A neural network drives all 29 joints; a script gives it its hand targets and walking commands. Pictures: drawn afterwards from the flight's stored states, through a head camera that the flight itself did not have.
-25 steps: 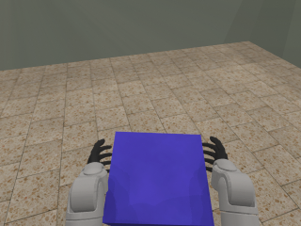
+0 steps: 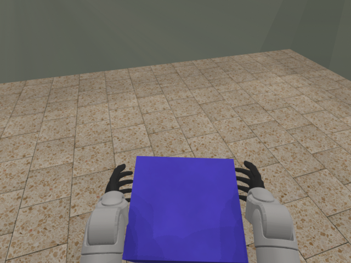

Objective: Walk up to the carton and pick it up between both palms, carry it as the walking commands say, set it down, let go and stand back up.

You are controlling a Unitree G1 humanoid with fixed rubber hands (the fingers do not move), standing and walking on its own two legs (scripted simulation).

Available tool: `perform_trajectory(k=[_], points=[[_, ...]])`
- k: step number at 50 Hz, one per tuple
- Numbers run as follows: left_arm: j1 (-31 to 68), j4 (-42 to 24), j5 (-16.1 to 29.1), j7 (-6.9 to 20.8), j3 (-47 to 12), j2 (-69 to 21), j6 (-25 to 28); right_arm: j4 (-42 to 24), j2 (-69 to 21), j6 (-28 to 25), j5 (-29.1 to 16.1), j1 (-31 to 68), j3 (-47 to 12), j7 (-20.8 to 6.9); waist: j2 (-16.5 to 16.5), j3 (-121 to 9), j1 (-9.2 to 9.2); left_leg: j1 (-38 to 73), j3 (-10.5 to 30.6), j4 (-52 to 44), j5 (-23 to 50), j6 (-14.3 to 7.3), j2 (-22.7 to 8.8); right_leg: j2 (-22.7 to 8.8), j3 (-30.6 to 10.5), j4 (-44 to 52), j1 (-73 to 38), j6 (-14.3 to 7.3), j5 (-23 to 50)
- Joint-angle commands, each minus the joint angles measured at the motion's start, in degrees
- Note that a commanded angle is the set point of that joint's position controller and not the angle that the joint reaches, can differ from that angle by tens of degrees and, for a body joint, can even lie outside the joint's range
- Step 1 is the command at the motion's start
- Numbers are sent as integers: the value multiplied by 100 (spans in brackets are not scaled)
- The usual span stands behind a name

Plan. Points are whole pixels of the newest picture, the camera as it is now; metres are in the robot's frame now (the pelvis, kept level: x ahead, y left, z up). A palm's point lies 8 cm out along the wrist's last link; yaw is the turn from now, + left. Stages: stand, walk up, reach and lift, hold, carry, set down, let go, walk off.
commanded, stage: hold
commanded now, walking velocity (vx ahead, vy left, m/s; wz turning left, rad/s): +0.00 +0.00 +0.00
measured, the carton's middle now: (183, 211) +0.28 -0.01 -0.02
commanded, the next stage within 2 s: set down in 0.88 s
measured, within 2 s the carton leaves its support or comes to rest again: neither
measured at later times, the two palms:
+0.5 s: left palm (103, 223) +0.22 +0.16 +0.05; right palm (250, 199) +0.25 -0.15 +0.07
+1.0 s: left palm (104, 198) +0.27 +0.17 +0.06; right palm (245, 190) +0.28 -0.14 +0.07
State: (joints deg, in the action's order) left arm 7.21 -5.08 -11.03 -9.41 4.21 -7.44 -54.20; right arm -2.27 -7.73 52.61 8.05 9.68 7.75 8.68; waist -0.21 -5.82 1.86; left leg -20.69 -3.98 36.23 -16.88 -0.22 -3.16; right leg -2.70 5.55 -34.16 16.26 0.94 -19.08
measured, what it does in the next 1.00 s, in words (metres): stands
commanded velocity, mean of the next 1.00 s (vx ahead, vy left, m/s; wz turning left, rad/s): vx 0.00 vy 0.00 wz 0.00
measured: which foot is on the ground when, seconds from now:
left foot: down 0.00-1.00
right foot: down 0.00-1.00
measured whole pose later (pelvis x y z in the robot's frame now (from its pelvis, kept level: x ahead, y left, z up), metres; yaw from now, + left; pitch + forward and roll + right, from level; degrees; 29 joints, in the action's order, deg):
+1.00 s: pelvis -0.03 -0.01 +0.01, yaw +1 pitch -4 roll -1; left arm 23.7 30.6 -19.4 -1.7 16.7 -2.7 -40.5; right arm 35.4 -10.6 33.7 15.0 26.6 19.2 8.7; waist 1.1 -5.2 1.4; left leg -13.1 -0.8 27.2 -9.7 0.5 -1.8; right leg -1.1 4.4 -26.9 9.0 -0.5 -13.4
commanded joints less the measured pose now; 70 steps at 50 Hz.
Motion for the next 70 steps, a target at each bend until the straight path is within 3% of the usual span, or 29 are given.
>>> perform_trajectory(k=[1, 5, 7, 10, 13, 14, 16, 21, 25, 28, 32, 35, 40, 41, 44, 45, 46, 47, 48, 52, 54, 56, 57, 58, 60, 67, 68, 69, 70], points=[[1984, 1381, 910, 1565, -2282, -3786, 1116, 951, -3624, -864, -908, 1554, -2802, -1649, -288, -463, -303, 1815, 767, -1203, 2743, -11, 799, 641, -923, 963, -624, -110, 3320], [2912, -706, 1573, 1921, -3405, -5199, 1735, -603, -5284, -1357, -1662, 2574, -4029, -1939, -145, -2528, -272, 2352, 890, -1015, 4556, 31, 833, 773, -940, 604, -1565, -40, 5009], [2861, -584, 1469, 1929, -3205, -5300, 1707, -738, -5365, -1398, -1786, 3081, -4273, -2061, -60, -2519, -455, 2286, 855, -1075, 4167, -11, 835, 717, -949, 651, -1396, -55, 4509], [2775, 422, 1184, 1963, -2798, -5157, 1525, 161, -5052, -1311, -1375, 2949, -3766, -2159, -144, -1510, -462, 2193, 777, -1301, 2876, -42, 776, 684, -943, 1057, -698, -171, 2686], [3140, 1365, 935, 2049, -2184, -4903, 1427, 1204, -4926, -1253, -980, 3034, -3130, -2282, 104, -669, -561, 1990, 682, -1471, 1319, -158, 746, 673, -882, 1329, -151, -249, 902], [3442, 1557, 842, 2093, -1989, -4757, 1422, 1604, -4941, -1247, -868, 3264, -2833, -2354, -10, -500, -640, 1853, 595, -1530, 698, -180, 756, 635, -887, 1399, -35, -273, 308], [4080, 1644, 857, 2214, -1801, -4708, 1507, 2264, -5236, -1271, -765, 3633, -2514, -2502, 279, -322, -646, 1732, 565, -1523, -57, -259, 734, 612, -918, 1489, 214, -258, -604], [6223, 1779, 1156, 2531, -1761, -5169, 1855, 3607, -6071, -1511, -720, 4548, -1896, -2782, -104, -521, -580, 1695, 540, -1427, -683, -175, 572, 575, -1002, 1522, 410, -266, -1415], [6962, 2667, 1036, 2679, -1285, -5430, 1995, 4167, -6086, -1746, -673, 5485, -1449, -2875, -264, -684, -721, 1652, 473, -1388, -889, -117, 531, 450, -1132, 1644, 321, -253, -1864], [6667, 3364, 837, 2728, -826, -5460, 2018, 4504, -5990, -1840, -617, 5740, -1194, -2932, -402, -657, -865, 1692, 484, -1525, -906, -122, 452, 445, -1115, 1657, 243, -232, -1767], [6434, 3794, 670, 2792, -357, -5286, 2019, 4806, -6179, -1833, -516, 5628, -1007, -2929, -45, -710, -1000, 1909, 397, -1502, -249, -169, 495, 371, -1181, 1855, 272, -163, -1524], [6275, 3626, 664, 2829, -362, -5245, 1995, 4673, -6228, -1789, -431, 5424, -1037, -2926, 209, -847, -928, 2064, 355, -1518, 243, -170, 555, 392, -1158, 1930, 240, -119, -1005], [6488, 3547, 692, 2858, -318, -5309, 1996, 4502, -6271, -1811, -590, 5908, -1215, -2981, 171, -954, -1076, 2161, 334, -1433, 67, -135, 557, 404, -1266, 1973, 444, -163, -1487], [6413, 3484, 702, 2856, -390, -5365, 2001, 4315, -6221, -1844, -655, 5954, -1319, -2977, -58, -1065, -1110, 2091, 312, -1443, 150, -114, 581, 385, -1290, 1957, 279, -163, -1304], [6203, 3183, 817, 2817, -622, -5556, 1972, 4091, -6249, -1857, -675, 5767, -1455, -2977, 28, -1413, -918, 2252, 422, -1478, 664, -116, 549, 475, -1118, 1734, 156, -188, -388], [5910, 2398, 910, 2910, -1139, -5765, 2042, 4077, -6506, -1834, -413, 4867, -1082, -2995, 15, -1824, -219, 2715, 506, -1265, 991, -85, 698, 601, -1076, 1647, -246, -312, 256], [5634, 2354, 906, 2898, -1148, -5719, 2013, 3995, -6438, -1839, -407, 4682, -1182, -2999, 16, -1811, -388, 2650, 508, -1260, 1338, -79, 695, 636, -1020, 1531, -304, -283, 665], [5421, 2454, 901, 2889, -1120, -5757, 1978, 3957, -6324, -1826, -438, 4518, -1151, -2983, -238, -1848, -378, 2611, 544, -1263, 1439, -50, 675, 647, -996, 1437, -368, -301, 901], [5302, 2528, 905, 2868, -1098, -5743, 1958, 3891, -6226, -1842, -440, 4543, -1215, -2980, -165, -1743, -463, 2517, 546, -1315, 1560, -16, 673, 680, -950, 1419, -390, -288, 1022], [4524, 3200, 535, 2844, -760, -5543, 1900, 4065, -5549, -1879, -152, 4110, -915, -2936, -315, -1059, -424, 2201, 619, -1453, 1284, 57, 663, 662, -923, 1487, -373, -288, 877], [4529, 3093, 530, 2818, -803, -5637, 2051, 3858, -5391, -2034, -193, 4203, -932, -2941, -531, -1156, -476, 2093, 655, -1373, 1474, 100, 660, 691, -945, 1386, -415, -338, 1057], [4340, 3094, 531, 2772, -855, -5778, 2197, 3583, -5367, -2208, -279, 4362, -1112, -2950, -332, -1327, -580, 2047, 694, -1254, 1779, 109, 648, 768, -902, 1273, -379, -341, 1267], [4483, 2983, 527, 2743, -949, -5765, 2302, 3570, -5322, -2309, -303, 4357, -1127, -2949, -567, -1331, -587, 1997, 696, -1216, 1847, 141, 656, 749, -936, 1261, -357, -381, 1339], [4441, 2912, 519, 2689, -965, -5781, 2389, 3445, -5437, -2384, -395, 4510, -1319, -2943, -365, -1376, -668, 1914, 698, -1178, 1912, 107, 652, 770, -942, 1203, -385, -352, 1399], [4561, 2759, 492, 2624, -1060, -5664, 2525, 3667, -5413, -2467, -340, 4294, -1253, -2902, -399, -1207, -548, 1729, 730, -1122, 1860, 102, 641, 754, -952, 1165, -191, -378, 1385], [4349, 3180, 57, 2502, -522, -5038, 2803, 4481, -5307, -2695, -45, 3811, -767, -2804, -317, -545, -566, 1095, 648, -1039, 1088, -10, 705, 662, -1048, 1106, 383, -351, 819], [4279, 3246, -17, 2492, -431, -5038, 2870, 4382, -5250, -2769, -22, 3850, -768, -2804, -370, -561, -596, 1068, 634, -1020, 1005, -20, 735, 675, -1047, 1069, 385, -353, 723], [4279, 3252, -48, 2488, -326, -5006, 2946, 4387, -5268, -2830, 36, 3918, -745, -2779, -41, -636, -600, 1012, 662, -957, 1177, -59, 737, 710, -1041, 1008, 405, -298, 872], [4341, 3311, -54, 2506, -311, -4995, 2996, 4349, -5162, -2891, 86, 3960, -664, -2718, -184, -613, -533, 861, 651, -871, 1076, -62, 778, 669, -1073, 976, 489, -303, 831]])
